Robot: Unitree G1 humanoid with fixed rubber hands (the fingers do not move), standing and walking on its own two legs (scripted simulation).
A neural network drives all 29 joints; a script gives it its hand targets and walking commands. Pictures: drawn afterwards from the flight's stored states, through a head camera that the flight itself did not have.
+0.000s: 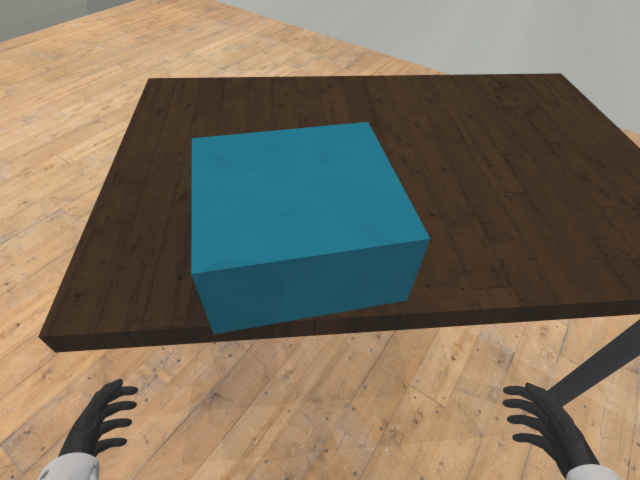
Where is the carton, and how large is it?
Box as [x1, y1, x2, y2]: [191, 122, 429, 333]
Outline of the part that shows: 367,122 192,138 191,274 213,333 390,303 407,299 428,243 429,237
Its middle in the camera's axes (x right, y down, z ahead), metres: -0.03 -0.03 +0.60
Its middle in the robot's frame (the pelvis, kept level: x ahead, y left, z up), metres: +0.48 +0.05 +0.04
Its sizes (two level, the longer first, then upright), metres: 0.291 0.269 0.144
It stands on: a table, 0.74 m high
